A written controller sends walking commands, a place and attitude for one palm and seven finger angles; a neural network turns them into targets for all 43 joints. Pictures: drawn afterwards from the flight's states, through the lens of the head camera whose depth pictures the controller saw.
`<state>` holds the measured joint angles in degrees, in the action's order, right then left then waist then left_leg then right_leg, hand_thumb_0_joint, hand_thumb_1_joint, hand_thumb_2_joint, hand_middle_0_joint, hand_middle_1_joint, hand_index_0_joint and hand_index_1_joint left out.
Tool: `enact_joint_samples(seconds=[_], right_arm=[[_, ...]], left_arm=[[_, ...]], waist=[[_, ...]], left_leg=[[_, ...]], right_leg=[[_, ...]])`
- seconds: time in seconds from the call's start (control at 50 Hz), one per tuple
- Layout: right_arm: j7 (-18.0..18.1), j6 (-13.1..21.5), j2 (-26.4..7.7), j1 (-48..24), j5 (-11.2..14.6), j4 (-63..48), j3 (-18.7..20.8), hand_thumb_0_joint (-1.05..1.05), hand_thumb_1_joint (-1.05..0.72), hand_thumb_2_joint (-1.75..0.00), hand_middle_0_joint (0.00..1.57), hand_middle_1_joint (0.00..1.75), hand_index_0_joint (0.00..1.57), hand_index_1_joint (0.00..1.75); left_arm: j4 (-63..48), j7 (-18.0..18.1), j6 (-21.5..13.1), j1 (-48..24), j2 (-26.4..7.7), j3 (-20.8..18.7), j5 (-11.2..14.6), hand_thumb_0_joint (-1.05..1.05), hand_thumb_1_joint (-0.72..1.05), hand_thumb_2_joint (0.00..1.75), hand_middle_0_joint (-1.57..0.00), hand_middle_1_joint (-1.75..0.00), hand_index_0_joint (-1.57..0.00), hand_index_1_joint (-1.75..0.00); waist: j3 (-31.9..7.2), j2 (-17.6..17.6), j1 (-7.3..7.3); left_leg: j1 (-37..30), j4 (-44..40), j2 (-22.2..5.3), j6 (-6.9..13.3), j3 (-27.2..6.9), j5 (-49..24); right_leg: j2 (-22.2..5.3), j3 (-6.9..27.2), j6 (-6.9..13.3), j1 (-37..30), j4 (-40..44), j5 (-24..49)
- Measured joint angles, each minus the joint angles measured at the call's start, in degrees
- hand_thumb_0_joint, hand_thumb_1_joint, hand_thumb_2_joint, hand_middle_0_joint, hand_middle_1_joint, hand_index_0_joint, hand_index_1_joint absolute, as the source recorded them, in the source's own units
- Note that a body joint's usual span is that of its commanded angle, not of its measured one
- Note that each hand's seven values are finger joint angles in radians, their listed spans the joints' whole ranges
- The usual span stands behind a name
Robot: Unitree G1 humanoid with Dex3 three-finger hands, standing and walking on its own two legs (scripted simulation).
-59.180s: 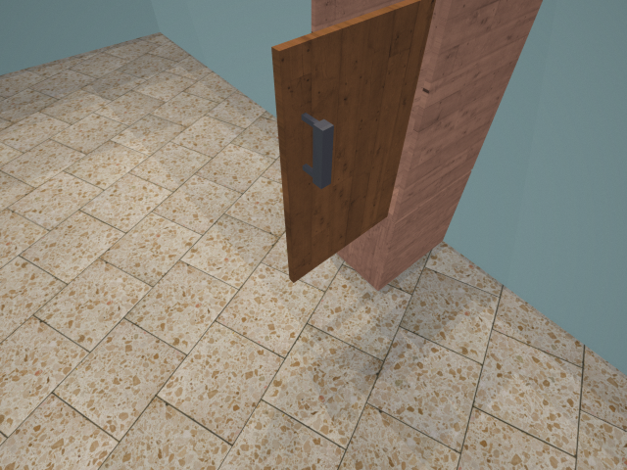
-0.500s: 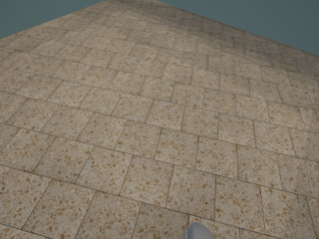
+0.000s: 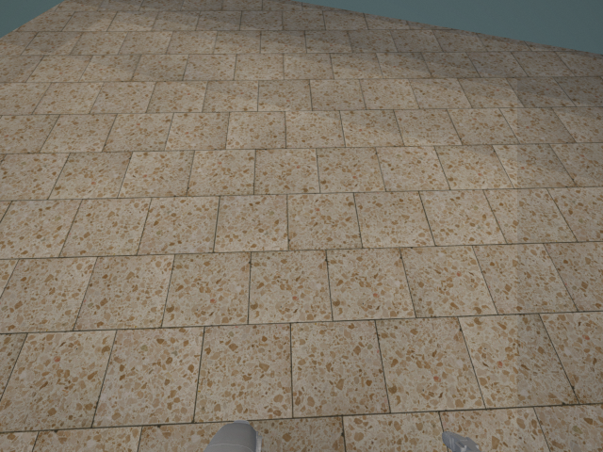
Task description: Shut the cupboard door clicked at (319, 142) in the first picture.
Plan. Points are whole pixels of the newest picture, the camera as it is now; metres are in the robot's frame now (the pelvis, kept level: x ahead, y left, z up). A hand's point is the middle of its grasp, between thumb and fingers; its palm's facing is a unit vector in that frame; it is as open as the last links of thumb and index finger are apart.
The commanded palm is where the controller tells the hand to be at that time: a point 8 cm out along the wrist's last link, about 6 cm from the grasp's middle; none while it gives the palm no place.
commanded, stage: turn to face it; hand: left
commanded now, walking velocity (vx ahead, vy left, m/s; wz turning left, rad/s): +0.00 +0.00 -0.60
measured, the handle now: out of the picture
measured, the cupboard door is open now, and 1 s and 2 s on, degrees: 24 24 24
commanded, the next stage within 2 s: none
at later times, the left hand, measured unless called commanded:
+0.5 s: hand (189, 394) +0.21 +0.20 -0.16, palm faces -0.32 -0.90 -0.30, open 7.4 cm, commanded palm none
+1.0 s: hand (236, 351) +0.28 +0.13 -0.16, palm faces -0.59 -0.78 -0.22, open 7.4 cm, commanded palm none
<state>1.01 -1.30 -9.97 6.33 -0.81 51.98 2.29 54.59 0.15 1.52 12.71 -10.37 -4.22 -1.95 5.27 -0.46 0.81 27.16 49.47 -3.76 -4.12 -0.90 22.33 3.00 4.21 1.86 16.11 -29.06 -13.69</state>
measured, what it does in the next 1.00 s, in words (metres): steps on the spot, turning right: left foot, then right foot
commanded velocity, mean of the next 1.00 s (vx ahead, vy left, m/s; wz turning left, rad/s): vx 0.00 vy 0.00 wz -0.60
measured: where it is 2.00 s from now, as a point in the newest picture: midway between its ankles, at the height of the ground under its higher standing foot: outside the picture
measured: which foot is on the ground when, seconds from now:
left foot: up 0.00-0.08, down 0.10-0.42, up 0.44-0.70, down 0.72-1.00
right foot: down 0.00-0.08, up 0.10-0.40, down 0.42-0.72, up 0.74-1.00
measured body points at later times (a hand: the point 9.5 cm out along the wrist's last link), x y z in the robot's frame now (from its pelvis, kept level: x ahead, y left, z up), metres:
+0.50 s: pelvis +0.04 +0.02 -0.01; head +0.08 -0.01 +0.43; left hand +0.22 +0.24 -0.13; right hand +0.01 -0.27 -0.16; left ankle +0.05 +0.16 -0.70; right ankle -0.01 -0.09 -0.74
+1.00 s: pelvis +0.06 +0.03 +0.00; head +0.10 +0.01 +0.45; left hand +0.31 +0.17 -0.14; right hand -0.05 -0.19 -0.14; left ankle +0.14 +0.13 -0.74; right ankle -0.03 -0.05 -0.69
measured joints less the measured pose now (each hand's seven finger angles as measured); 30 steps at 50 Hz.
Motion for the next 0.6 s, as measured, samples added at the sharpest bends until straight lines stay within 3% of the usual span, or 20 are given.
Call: enact_joint_samples(seconds=[0.08, 0.1, 0.16, 0.2, 0.24, 0.36, 0.42, 0.44, 0.48, 0.52, 0.6], right_arm=[[0.1, 1.13, -0.75, -1.05, 0.24, -2.07, -0.41, 0.0, -0.91, -0.89, 0.2, 0.3, 0.2, 0.3], [0.17, 1.68, -1.09, -0.87, 0.0, -2.55, -0.52, 0.0, -0.91, -0.89, 0.2, 0.3, 0.2, 0.3], [0.23, 1.91, -0.64, -0.55, -0.88, -3.29, -1.33, 0.0, -0.91, -0.89, 0.2, 0.3, 0.2, 0.3], [0.23, 1.6, -0.6, 0.42, -1.19, -3.69, -1.72, 0.0, -0.91, -0.89, 0.2, 0.3, 0.2, 0.3], [0.21, 1.09, -0.96, 1.3, -1.29, -3.66, -1.82, 0.0, -0.91, -0.89, 0.2, 0.3, 0.2, 0.3], [-0.21, 0.37, -3.19, 3.58, -1.22, -2.64, -0.79, 0.0, -0.9, -0.89, 0.2, 0.3, 0.21, 0.3], [-0.55, -0.09, -4.65, 5.25, -0.8, -2.15, -0.02, 0.0, -0.9, -0.89, 0.2, 0.3, 0.21, 0.3], [-0.66, -0.43, -5.12, 5.69, -0.56, -1.93, 0.28, 0.0, -0.9, -0.89, 0.2, 0.3, 0.21, 0.3], [-0.23, -1.68, -6.76, 5.1, -0.27, -0.94, 0.82, 0.0, -0.9, -0.89, 0.2, 0.3, 0.2, 0.3], [0.25, -2.21, -7.38, 4.49, -0.09, -0.23, 0.98, 0.0, -0.91, -0.89, 0.2, 0.3, 0.2, 0.3], [-0.01, -1.78, -6.66, 4.27, 0.05, -0.65, 0.66, 0.0, -0.91, -0.9, 0.19, 0.29, 0.2, 0.29]], left_arm=[[-1.3, -0.21, 0.77, 0.72, -1.22, -0.76, 0.27, 0.0, 0.91, 0.9, -0.2, -0.3, -0.2, -0.3], [-1.7, -0.29, 1.07, 0.83, -1.57, -0.89, 0.55, 0.0, 0.91, 0.9, -0.2, -0.3, -0.2, -0.3], [-2.36, -0.55, 1.8, -0.46, -3.85, -1.48, 0.52, 0.0, 0.91, 0.9, -0.2, -0.3, -0.2, -0.3], [-2.97, -1.02, 2.11, -1.31, -5.03, -1.9, 0.52, 0.0, 0.91, 0.9, -0.2, -0.3, -0.2, -0.3], [-3.87, -1.55, 2.4, -1.88, -5.74, -2.06, 0.56, 0.0, 0.91, 0.9, -0.2, -0.3, -0.2, -0.3], [-5.41, -2.43, 2.49, -3.16, -6.08, -1.44, 0.52, 0.0, 0.91, 0.9, -0.2, -0.3, -0.2, -0.3], [-6.06, -2.64, 1.54, -3.32, -6.17, -0.69, 0.45, 0.0, 0.91, 0.9, -0.2, -0.3, -0.2, -0.3], [-6.22, -2.46, 0.79, -3.16, -6.28, -0.48, 0.29, 0.0, 0.91, 0.9, -0.2, -0.3, -0.2, -0.3], [-5.67, -1.68, 0.0, -3.54, -4.89, 0.25, 0.39, 0.0, 0.91, 0.9, -0.2, -0.3, -0.2, -0.3], [-5.5, -1.02, -0.08, -3.14, -3.85, 0.77, 0.46, 0.0, 0.91, 0.9, -0.2, -0.3, -0.2, -0.3], [-4.72, -0.58, 0.8, -2.29, -3.0, 1.27, 0.28, 0.0, 0.91, 0.9, -0.2, -0.3, -0.2, -0.3]], waist=[[-1.29, -0.58, 1.08], [-1.81, -0.27, 1.03], [-0.95, -1.69, 1.5], [-0.55, -1.62, 1.48], [-0.3, -1.03, 1.48], [0.23, 1.52, 0.18], [-0.01, 2.11, -0.51], [-0.45, 1.77, -0.42], [0.27, 3.57, -0.72], [0.67, 3.72, -0.93], [0.49, 1.88, -1.25]], left_leg=[[-6.95, -15.22, 1.16, 0.48, 0.41, -5.77], [-7.78, -17.27, 0.79, 1.91, 0.53, -8.13], [-8.54, -15.3, 0.15, 3.29, 3.1, -6.61], [-10.17, -16.9, -0.92, 3.21, 4.22, -6.52], [-11.68, -18.77, -2.09, 2.99, 5.44, -7.08], [-13.24, -18.88, -5.29, 2.09, 9.48, -5.93], [-12.03, -14.07, -6.54, 0.94, 11.31, -2.84], [-10.37, -9.91, -6.26, 0.59, 11.17, 0.37], [-6.14, 1.25, -4.81, 0.29, 6.48, 6.82], [-2.48, 9.78, -2.64, -0.1, 4.0, 7.53], [-0.33, 8.81, -0.78, -0.83, 3.69, 3.92]], right_leg=[[0.5, 3.24, -1.85, 1.09, -3.54, -2.49], [0.89, 3.36, -1.9, 2.19, -5.96, -4.35], [0.08, 0.45, -2.84, 7.27, -21.92, -15.19], [-0.83, -2.4, -3.73, 9.86, -30.22, -15.76], [-2.18, -4.79, -4.38, 10.65, -32.23, -14.71], [-4.13, -8.05, -4.16, 5.9, -18.55, -11.54], [-4.17, -8.9, -2.74, 0.28, -5.92, -2.67], [-4.34, -8.19, -2.09, -0.39, -4.1, -4.04], [-3.28, -7.34, -1.38, 0.75, -6.42, -6.1], [-2.97, -5.92, -1.36, 0.55, -5.76, -5.38], [-2.99, -2.96, -1.76, -0.73, -2.57, -3.25]])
